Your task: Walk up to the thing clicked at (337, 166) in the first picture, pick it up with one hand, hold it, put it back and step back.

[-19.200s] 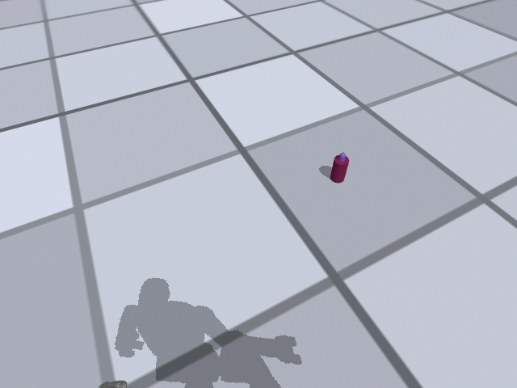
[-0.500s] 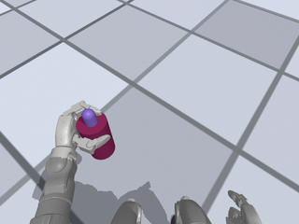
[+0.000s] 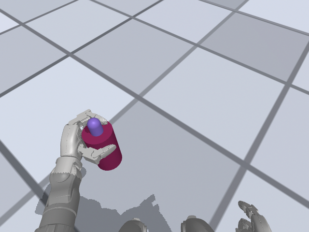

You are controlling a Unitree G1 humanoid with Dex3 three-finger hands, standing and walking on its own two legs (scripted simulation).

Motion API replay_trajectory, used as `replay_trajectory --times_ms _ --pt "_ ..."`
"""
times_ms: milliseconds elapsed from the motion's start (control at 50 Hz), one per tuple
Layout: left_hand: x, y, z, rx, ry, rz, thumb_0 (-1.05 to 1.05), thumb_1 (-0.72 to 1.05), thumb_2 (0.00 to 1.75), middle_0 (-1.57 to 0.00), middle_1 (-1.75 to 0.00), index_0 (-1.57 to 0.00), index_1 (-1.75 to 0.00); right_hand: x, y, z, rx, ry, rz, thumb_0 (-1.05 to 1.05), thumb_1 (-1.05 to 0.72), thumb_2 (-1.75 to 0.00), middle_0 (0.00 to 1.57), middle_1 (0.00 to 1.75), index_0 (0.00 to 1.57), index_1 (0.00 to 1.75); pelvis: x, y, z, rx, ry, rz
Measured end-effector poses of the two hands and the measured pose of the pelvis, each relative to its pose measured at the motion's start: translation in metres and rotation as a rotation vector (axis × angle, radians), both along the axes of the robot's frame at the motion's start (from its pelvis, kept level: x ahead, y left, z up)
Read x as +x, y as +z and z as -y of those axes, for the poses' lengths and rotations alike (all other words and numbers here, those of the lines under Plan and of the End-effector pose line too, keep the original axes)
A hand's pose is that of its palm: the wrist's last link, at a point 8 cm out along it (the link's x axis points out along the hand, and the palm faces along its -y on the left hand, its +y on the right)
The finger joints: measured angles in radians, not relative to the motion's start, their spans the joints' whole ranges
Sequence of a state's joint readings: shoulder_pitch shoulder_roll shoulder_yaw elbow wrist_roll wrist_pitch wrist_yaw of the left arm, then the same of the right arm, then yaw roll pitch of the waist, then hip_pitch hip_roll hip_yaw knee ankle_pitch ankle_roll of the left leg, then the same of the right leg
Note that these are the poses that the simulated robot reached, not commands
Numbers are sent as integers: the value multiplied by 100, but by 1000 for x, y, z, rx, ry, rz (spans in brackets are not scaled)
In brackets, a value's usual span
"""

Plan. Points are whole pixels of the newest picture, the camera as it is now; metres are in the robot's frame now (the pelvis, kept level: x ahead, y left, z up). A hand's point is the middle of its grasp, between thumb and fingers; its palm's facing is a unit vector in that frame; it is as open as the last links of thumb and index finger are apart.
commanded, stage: hold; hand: left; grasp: from the side
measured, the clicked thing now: (102, 142) +0.33 +0.17 +0.02
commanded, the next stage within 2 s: none
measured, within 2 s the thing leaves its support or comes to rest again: neither
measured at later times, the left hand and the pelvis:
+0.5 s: hand (99, 135) +0.33 +0.17 +0.07, palm faces +0.00 -1.00 +0.01, open 8.9 cm; pelvis +0.00 +0.00 +0.01, yaw +0 degrees
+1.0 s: hand (96, 134) +0.32 +0.17 +0.08, palm faces +0.01 -1.00 +0.00, open 8.9 cm; pelvis +0.00 +0.00 +0.02, yaw +0 degrees
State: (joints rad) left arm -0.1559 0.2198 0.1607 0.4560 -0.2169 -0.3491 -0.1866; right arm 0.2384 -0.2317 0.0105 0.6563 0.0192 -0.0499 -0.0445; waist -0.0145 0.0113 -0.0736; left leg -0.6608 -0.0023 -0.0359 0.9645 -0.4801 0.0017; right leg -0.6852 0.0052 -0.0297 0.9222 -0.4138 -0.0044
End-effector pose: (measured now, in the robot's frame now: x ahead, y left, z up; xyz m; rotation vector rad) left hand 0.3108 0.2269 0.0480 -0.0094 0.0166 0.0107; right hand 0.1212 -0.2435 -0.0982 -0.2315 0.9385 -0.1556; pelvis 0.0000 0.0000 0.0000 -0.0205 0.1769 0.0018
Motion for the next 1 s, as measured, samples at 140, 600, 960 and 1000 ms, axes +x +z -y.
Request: replay_trajectory --times_ms 140,600,960,1000 --pt "1 6 3 2 -8 5 2 -38 102 -69 -99 -91 -111 2 5 1 2 -5 10 1 -90 -89 20 30 20 30 1 4 1 2 0 16" --pt "-6 23 8 8 -14 23 2 -38 102 -69 -99 -91 -111 7 17 3 9 -2 37 1 -91 -89 20 30 20 30 2 14 4 6 1 60" --pt "-8 29 6 7 -4 24 1 -38 102 -69 -99 -91 -111 6 22 -2 13 0 45 1 -91 -89 20 30 20 30 1 18 0 5 -1 79" --pt "-8 30 5 6 -1 28 1 -38 102 -69 -99 -91 -111 5 21 -3 16 1 42 1 -91 -89 20 30 20 30 0 18 0 5 -1 79"
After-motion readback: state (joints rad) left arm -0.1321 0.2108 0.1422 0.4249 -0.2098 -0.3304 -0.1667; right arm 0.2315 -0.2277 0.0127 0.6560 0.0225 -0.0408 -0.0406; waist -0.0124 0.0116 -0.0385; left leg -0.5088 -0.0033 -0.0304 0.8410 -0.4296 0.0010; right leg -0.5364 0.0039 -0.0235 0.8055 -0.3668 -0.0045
